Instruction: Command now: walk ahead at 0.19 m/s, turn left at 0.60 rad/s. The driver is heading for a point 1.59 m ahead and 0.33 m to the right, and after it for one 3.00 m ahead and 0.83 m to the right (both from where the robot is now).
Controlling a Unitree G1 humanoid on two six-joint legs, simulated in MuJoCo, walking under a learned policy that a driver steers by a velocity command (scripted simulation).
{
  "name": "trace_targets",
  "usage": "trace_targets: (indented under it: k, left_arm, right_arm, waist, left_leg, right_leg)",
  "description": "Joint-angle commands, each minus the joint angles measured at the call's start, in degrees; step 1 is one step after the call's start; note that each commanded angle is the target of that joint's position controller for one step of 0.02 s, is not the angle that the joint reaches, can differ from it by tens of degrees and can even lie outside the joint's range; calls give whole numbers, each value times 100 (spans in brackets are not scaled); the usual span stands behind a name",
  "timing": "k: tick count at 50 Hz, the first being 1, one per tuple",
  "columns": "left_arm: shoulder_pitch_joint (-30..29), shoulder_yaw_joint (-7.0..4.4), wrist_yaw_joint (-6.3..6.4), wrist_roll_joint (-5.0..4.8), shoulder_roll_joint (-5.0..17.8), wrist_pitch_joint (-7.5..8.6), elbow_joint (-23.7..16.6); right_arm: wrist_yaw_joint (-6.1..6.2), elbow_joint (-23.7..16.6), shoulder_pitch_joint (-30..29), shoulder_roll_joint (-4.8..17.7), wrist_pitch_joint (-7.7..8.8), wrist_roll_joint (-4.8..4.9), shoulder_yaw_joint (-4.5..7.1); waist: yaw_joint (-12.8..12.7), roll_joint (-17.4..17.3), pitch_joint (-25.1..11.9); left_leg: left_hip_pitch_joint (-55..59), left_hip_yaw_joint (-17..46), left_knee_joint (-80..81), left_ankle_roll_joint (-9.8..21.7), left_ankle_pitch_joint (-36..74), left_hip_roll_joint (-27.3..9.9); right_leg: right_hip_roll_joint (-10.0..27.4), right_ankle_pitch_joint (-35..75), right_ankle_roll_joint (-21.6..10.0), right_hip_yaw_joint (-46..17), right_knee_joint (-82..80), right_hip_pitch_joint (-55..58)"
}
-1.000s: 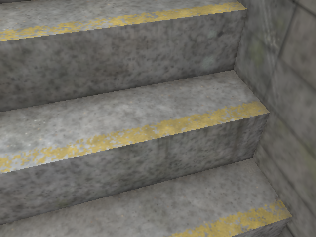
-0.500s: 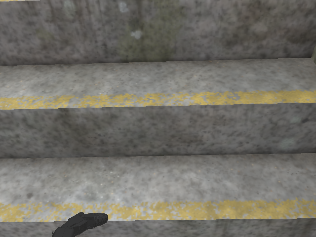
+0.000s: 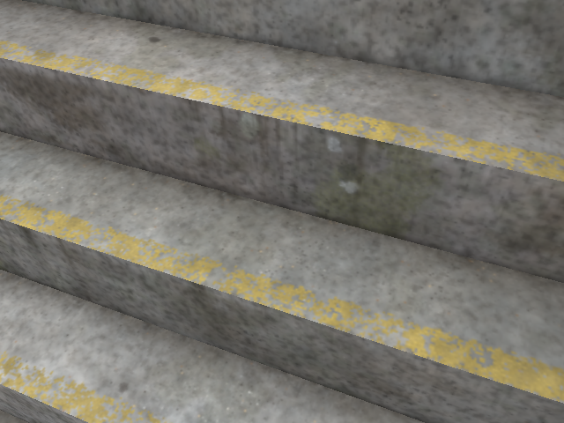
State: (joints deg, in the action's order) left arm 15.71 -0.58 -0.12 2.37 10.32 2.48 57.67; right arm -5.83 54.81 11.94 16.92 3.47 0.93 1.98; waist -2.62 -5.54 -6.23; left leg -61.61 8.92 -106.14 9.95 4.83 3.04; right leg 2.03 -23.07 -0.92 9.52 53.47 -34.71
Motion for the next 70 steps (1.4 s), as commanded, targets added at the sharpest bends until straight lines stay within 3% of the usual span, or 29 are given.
trace_targets:
  k: [1, 4, 7, 10, 13, 14, 16, 17, 18, 19, 21, 25, 35, 36, 37, 38, 41, 44, 49, 55, 57, 58, 60, 61, 63, 64, 65, 68, 70]
  left_arm:
    - [-1299, 106, 99, 91, -240, 343, -540]
    - [-563, -23, 117, 262, 185, 199, -411]
    - [-157, 59, 57, 248, 148, 291, -354]
    - [-766, 89, 102, 432, 402, 335, -746]
    - [-1062, 133, 48, 257, 400, 487, -704]
    - [-1252, 160, -107, -35, 349, 473, -752]
    - [-1005, -19, -309, -25, 639, 144, -714]
    - [-15, -155, -337, 134, 741, -9, -536]
    - [1212, -94, -242, 211, 173, -46, -465]
    - [1272, 36, -195, -42, 9, 97, -473]
    - [-90, 34, -258, -27, 102, 92, -861]
    - [-90, 39, -327, -9, 175, -19, -776]
    - [447, 141, -498, -97, -54, 17, -590]
    - [12, -82, 110, -509, 701, -40, -875]
    - [-234, -49, 336, -605, 704, -48, -1006]
    - [403, 146, -182, -187, -24, -34, -689]
    - [1216, 93, -573, -118, 35, -73, -447]
    - [610, -65, -348, -13, 380, -44, -974]
    - [707, -332, -36, -115, 1018, -3, -1429]
    - [649, -360, -90, 4, 921, -173, -1896]
    - [577, -236, -187, 115, 434, -82, -2160]
    - [990, -309, -190, 99, 682, 38, -1930]
    - [550, -419, -227, -35, 677, 321, -1925]
    - [215, -300, -233, -44, 548, 308, -2018]
    - [328, -127, -477, 158, 228, 65, -2328]
    - [442, -123, -581, 67, 201, 8, -2243]
    - [580, -161, -686, -81, 331, 25, -2168]
    - [1378, -157, -902, -170, 479, -20, -1905]
    - [1461, -100, -904, -90, 437, -19, -1864]
  right_arm:
    - [11, -456, 107, -491, 4, 4, -292]
    - [-102, -650, -514, -236, -77, 48, -291]
    - [-171, -367, -348, -38, -80, -27, -162]
    - [-150, -529, -545, 48, -157, -268, -69]
    - [-196, -823, -970, -253, -292, -275, -119]
    - [-177, -659, -602, -217, -244, -289, -127]
    - [-83, -657, -493, -34, -53, -305, -99]
    - [119, -593, -47, 160, 69, -325, -22]
    - [274, -617, 219, 856, 150, -379, 163]
    - [187, -780, -347, 791, 234, -126, 173]
    - [39, -809, -980, 341, 120, 120, 63]
    - [-57, -602, -380, 85, 143, 31, 17]
    - [-2, -717, -464, 17, 128, -103, -99]
    - [291, -1066, -311, -228, 121, -223, -4]
    - [464, -1161, -258, -218, 145, -238, -18]
    - [194, -829, -306, -219, 61, -63, -176]
    - [55, -828, -219, -42, -68, -230, -180]
    - [524, -1314, -768, 401, -20, -294, -4]
    - [960, -2096, -876, 129, -27, -289, 66]
    - [954, -2685, -482, 284, 163, -268, 104]
    - [1048, -2551, 15, 675, 52, -252, 200]
    - [1118, -2514, 572, 991, -144, -271, 404]
    - [1067, -2313, -234, 1101, -210, -321, 335]
    - [970, -2286, -808, 667, -240, -445, 190]
    - [959, -2232, -1456, 437, -15, -257, 150]
    - [1027, -2371, -1769, 763, 37, -254, 296]
    - [1009, -2521, -2016, 866, 65, -449, 356]
    - [818, -2661, -2682, 641, -66, -603, 201]
    - [718, -2313, -2335, 512, -173, -353, 193]
  waist:
    - [653, 151, 81]
    - [177, 716, 176]
    - [156, 799, 297]
    - [246, 708, 278]
    - [334, 1056, 397]
    - [489, 1079, 516]
    - [336, 699, 430]
    - [19, 591, -27]
    - [-540, -763, -723]
    - [-323, -853, -816]
    - [-148, 196, 88]
    - [117, 277, -3]
    - [100, 667, 169]
    - [245, 257, 33]
    - [367, 227, 147]
    - [124, 1081, -25]
    - [71, 872, 880]
    - [169, 1058, 695]
    - [126, 1348, 819]
    - [143, 839, 394]
    - [323, -411, 78]
    - [799, -1002, -278]
    - [95, -383, 113]
    - [-36, 120, 64]
    - [-593, 445, 120]
    - [-551, 84, 77]
    - [-548, -310, -35]
    - [-967, -43, 215]
    - [-698, 137, 387]
  left_leg:
    - [-856, -76, 477, -304, -353, -529]
    - [-979, -433, -7, -484, -626, -541]
    - [-670, -571, -58, -256, -881, -661]
    - [318, -659, 1429, -401, -550, -899]
    - [2794, -860, 4395, -626, -391, -1150]
    - [3076, -739, 5474, -864, -842, -1059]
    - [3556, -1512, 7952, -1001, -1287, -460]
    - [4320, -1328, 7923, -807, -521, -426]
    - [5368, -539, 7389, 9, 2936, -1065]
    - [5756, 258, 7428, 615, 2967, -1454]
    - [4365, 229, 7754, 231, 668, -1149]
    - [5088, 245, 7850, -369, -126, -998]
    - [4506, -626, 7473, -551, -174, -694]
    - [5301, -587, 7548, -723, 1178, -1101]
    - [5308, -681, 7572, -811, 1323, -970]
    - [5010, -705, 7522, -742, -220, -737]
    - [4563, -972, 7815, -780, -1208, -601]
    - [4740, -1229, 7568, -693, -1267, -525]
    - [4437, -1698, 7191, -726, -1823, -354]
    - [5273, -1336, 7553, -305, -1348, -825]
    - [6200, 441, 8653, 607, -1966, -2051]
    - [6107, 1896, 9257, 1440, -1621, -3390]
    - [4512, 808, 9355, 1127, -2266, -3072]
    - [4549, 115, 9320, 888, -2397, -2845]
    - [4376, -936, 9543, 144, -2370, -2336]
    - [3932, -1425, 9642, -13, -2035, -2014]
    - [4045, -1496, 9460, -171, -2071, -1963]
    - [3346, -1421, 8877, -103, -2463, -2277]
    - [4222, -1628, 7857, 31, -1498, -2123]
  right_leg:
    - [960, 298, -777, -1390, -2883, 648]
    - [1119, 454, -923, -947, -3481, 931]
    - [1136, 442, -874, -474, -3712, 1244]
    - [1176, 909, -740, -28, -3844, 1710]
    - [1031, 916, -453, 419, -3839, 1224]
    - [1018, 813, -364, 382, -3535, 1631]
    - [1125, 1238, -577, 189, -2770, 2607]
    - [1108, 1722, -596, 78, -2049, 2861]
    - [537, 897, -270, 176, -1031, 2543]
    - [117, 414, 138, 54, -780, 1645]
    - [246, 753, 276, -58, -1424, 1783]
    - [399, 744, 492, -364, -2068, 1849]
    - [415, 1321, 219, -567, -2514, 2494]
    - [797, 2613, 200, -812, -3006, 2250]
    - [740, 2770, 282, -832, -3044, 2292]
    - [424, 1700, 267, -643, -2767, 2726]
    - [331, 1012, 114, -928, -3014, 2227]
    - [497, 1559, -233, -1296, -2945, 1868]
    - [843, 1859, -739, -2019, -3157, 1650]
    - [329, 1372, -399, -1918, -2467, 900]
    - [-333, 76, 111, -1404, -810, -409]
    - [-293, -864, 426, -1769, 2164, -656]
    - [-335, -400, 387, -1799, 6006, -1323]
    - [-319, -231, 351, -1792, 5779, -1663]
    - [-51, -966, 345, -1302, 2596, -692]
    - [-158, -1207, 385, -950, 1512, 410]
    - [-136, -767, 431, -1050, 950, 854]
    - [-208, 1443, 280, -1142, -490, 2366]
    - [-471, 1625, -22, -771, -2484, 1994]
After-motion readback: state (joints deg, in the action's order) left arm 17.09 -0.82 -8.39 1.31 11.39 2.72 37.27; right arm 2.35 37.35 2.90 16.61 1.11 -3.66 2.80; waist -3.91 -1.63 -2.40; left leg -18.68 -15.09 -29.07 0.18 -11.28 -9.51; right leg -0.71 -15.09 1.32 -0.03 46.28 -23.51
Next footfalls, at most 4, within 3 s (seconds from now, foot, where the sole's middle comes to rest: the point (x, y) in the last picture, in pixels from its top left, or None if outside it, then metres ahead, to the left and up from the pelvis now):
0.34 left None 0.19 0.17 -0.72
1.42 right None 0.12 -0.09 -0.71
1.84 left None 0.18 0.14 -0.71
2.22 right None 0.13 -0.07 -0.71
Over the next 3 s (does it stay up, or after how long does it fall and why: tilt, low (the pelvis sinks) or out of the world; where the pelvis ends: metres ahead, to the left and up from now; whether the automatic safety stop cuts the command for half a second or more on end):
stays up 0.24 -0.03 0.19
